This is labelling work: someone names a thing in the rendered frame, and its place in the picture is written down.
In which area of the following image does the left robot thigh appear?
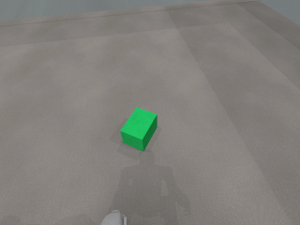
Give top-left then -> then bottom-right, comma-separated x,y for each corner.
100,213 -> 128,225

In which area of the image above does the carton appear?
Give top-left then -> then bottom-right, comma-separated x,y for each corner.
120,108 -> 158,151

